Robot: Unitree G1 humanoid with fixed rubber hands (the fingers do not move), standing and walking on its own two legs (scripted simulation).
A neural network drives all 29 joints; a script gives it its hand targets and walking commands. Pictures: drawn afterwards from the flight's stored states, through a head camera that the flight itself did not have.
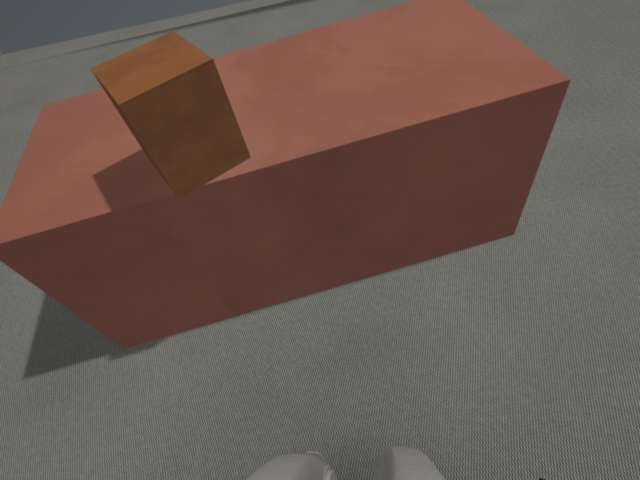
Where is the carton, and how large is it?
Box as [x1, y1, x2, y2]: [90, 31, 250, 198]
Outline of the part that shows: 171,31 90,68 149,159 177,197 180,198 250,157 212,58 174,31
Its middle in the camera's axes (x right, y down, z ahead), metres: -0.33 -0.29 +0.90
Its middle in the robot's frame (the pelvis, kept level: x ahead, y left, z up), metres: +0.85 +0.38 +0.00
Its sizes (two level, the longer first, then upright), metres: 0.210 0.200 0.250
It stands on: a pedestal, 0.60 m high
